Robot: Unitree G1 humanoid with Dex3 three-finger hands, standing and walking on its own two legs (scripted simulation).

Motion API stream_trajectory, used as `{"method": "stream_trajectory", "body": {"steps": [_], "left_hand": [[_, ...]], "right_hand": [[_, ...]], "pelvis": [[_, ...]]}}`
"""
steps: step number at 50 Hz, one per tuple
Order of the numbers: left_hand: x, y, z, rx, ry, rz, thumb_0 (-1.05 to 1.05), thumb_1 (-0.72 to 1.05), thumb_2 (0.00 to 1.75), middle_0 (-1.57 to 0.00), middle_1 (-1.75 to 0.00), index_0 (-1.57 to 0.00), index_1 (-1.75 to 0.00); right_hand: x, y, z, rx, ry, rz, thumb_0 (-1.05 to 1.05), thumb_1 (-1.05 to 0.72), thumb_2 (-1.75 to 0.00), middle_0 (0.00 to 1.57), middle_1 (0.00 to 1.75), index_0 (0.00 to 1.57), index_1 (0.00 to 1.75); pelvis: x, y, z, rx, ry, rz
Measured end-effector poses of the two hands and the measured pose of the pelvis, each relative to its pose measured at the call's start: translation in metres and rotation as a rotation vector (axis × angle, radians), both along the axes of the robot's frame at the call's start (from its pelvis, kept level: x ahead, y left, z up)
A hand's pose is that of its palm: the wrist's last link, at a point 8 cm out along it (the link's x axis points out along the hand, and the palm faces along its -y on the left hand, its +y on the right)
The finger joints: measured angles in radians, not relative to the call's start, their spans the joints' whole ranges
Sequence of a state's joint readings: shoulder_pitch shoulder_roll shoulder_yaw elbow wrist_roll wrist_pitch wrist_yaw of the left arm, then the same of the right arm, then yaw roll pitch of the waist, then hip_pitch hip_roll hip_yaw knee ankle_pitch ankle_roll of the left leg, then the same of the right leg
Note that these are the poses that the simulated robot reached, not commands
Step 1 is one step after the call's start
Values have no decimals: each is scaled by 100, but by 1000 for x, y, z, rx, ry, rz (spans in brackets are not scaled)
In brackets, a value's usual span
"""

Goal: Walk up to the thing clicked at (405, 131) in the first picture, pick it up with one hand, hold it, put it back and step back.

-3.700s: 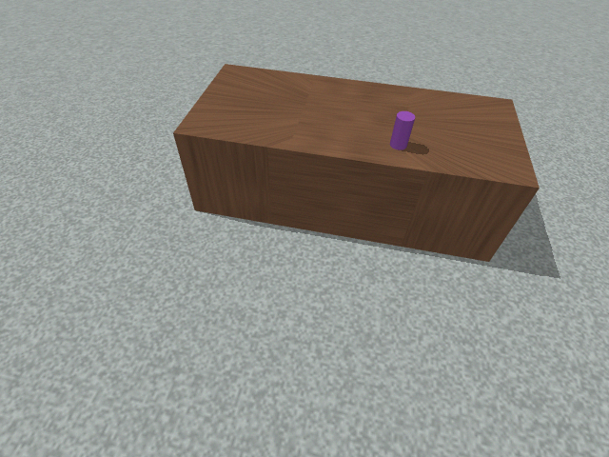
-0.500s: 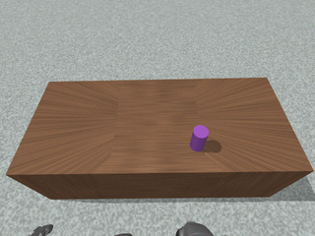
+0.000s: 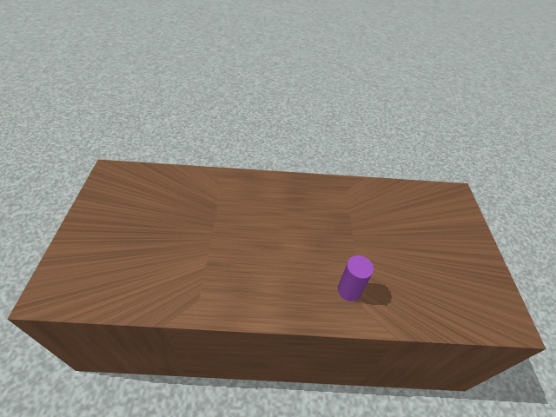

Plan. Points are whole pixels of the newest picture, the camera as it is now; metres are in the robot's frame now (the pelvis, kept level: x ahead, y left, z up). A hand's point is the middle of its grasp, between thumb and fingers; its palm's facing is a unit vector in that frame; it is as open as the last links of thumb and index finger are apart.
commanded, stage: walk up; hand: right
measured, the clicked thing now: (354, 279) +0.49 -0.20 -0.29
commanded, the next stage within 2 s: stand in 0.92 s
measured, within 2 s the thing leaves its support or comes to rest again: neither
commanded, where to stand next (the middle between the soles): +0.06 -0.02 m, yaw -1 degrees
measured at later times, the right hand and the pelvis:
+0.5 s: hand out of the picture +0.11 -0.25 -0.15, palm faces -0.07 +0.94 -0.33, open 7.3 cm; pelvis +0.01 -0.01 +0.01, yaw +1 degrees
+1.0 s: hand out of the picture +0.08 -0.26 -0.15, palm faces -0.06 +0.94 -0.34, open 7.3 cm; pelvis +0.01 -0.01 +0.01, yaw +1 degrees
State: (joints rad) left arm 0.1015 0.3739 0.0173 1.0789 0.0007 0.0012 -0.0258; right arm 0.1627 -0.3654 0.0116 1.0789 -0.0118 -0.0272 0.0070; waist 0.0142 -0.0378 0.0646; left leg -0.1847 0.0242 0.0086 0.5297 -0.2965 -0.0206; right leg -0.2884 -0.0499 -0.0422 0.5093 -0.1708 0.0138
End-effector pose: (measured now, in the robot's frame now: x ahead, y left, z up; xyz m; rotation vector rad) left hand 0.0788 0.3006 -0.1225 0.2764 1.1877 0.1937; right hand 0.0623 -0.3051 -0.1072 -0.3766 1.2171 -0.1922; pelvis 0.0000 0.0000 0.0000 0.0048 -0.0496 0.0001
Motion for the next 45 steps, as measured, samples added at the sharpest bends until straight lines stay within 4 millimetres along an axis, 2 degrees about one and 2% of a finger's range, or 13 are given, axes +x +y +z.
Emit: {"method": "stream_trajectory", "body": {"steps": [10,17,23,37,45], "left_hand": [[-15,0,11,17,57,42,1,90,90,-21,-30,-20,-30],[-15,-4,17,25,58,57,1,90,90,-21,-30,-20,-30],[-11,-10,17,20,51,54,1,90,90,-21,-30,-20,-30],[5,-16,14,1,34,33,1,90,90,-21,-30,-20,-30],[9,-14,15,3,27,35,1,90,90,-21,-30,-20,-30]], "right_hand": [[44,9,0,42,-55,32,1,-91,-90,20,30,21,30],[58,11,-1,66,-70,39,0,-91,-90,20,30,21,30],[52,7,-2,65,-46,30,0,-91,-90,20,30,21,30],[15,-4,-2,36,34,-18,1,-91,-90,20,30,21,30],[9,-2,-4,38,44,-20,1,-91,-90,20,30,21,30]], "pelvis": [[5,-2,8,1,1,12],[8,-6,10,3,1,17],[8,-9,11,2,3,18],[9,-10,12,2,4,17],[10,-9,12,2,5,19]]}}
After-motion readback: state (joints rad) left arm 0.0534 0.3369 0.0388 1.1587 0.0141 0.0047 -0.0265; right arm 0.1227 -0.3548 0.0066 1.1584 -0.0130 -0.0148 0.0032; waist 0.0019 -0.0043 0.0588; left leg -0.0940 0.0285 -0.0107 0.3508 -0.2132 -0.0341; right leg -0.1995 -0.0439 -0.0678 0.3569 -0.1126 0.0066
